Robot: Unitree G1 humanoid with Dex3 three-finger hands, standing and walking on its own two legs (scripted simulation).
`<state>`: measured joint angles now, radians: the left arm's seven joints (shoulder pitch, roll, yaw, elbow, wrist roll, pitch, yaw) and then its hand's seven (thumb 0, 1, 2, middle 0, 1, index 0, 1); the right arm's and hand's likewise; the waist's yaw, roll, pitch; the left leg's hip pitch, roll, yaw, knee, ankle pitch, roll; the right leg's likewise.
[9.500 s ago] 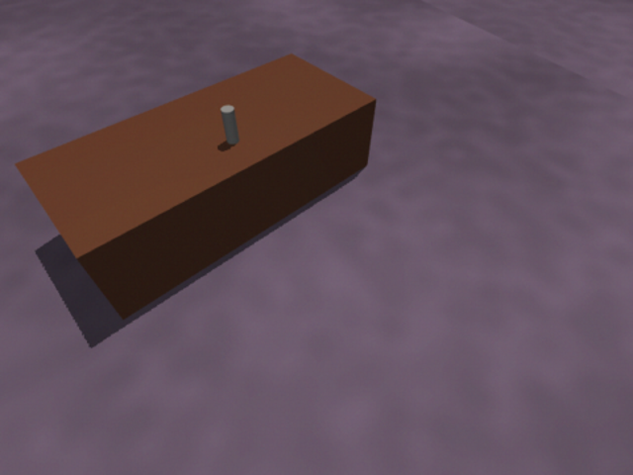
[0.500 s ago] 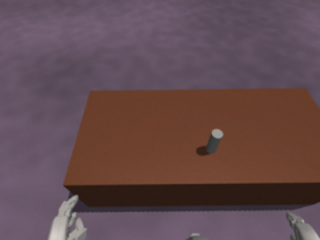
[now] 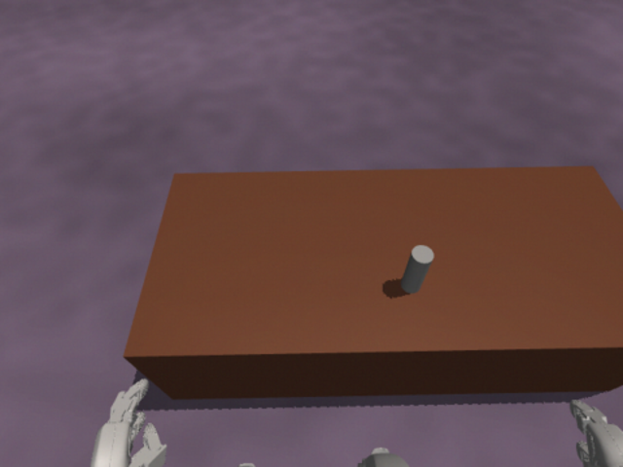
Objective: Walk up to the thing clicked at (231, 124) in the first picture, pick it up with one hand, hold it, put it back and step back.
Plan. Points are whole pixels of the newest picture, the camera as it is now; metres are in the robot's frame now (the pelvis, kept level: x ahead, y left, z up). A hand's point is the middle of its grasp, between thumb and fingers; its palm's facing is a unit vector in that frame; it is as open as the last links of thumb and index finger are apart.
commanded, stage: go down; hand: right
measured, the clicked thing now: (416, 270) +0.56 -0.22 -0.28
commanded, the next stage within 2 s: none
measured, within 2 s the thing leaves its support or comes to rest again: neither
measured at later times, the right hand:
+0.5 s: hand (578, 306) +0.34 -0.35 -0.02, palm faces +0.20 +0.97 -0.14, open 17.3 cm
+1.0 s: hand (585, 250) +0.41 -0.38 +0.01, palm faces +0.21 +0.97 -0.07, open 17.4 cm
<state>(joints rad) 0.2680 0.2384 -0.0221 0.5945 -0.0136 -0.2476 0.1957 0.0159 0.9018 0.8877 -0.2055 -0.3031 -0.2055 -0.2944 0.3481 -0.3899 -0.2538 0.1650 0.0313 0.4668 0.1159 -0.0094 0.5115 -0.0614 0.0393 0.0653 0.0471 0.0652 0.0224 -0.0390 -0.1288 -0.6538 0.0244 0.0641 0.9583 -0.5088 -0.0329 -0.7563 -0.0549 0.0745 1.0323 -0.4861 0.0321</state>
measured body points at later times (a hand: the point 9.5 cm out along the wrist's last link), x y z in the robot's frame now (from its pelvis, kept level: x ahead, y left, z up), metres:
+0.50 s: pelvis -0.02 +0.00 -0.02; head +0.09 -0.02 +0.42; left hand +0.07 +0.29 -0.11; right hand +0.32 -0.40 +0.00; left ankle -0.02 +0.14 -0.68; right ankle +0.01 -0.13 -0.68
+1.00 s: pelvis -0.03 -0.01 -0.04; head +0.13 -0.05 +0.39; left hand +0.03 +0.27 -0.13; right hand +0.40 -0.43 +0.01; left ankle -0.02 +0.14 -0.68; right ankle +0.01 -0.13 -0.68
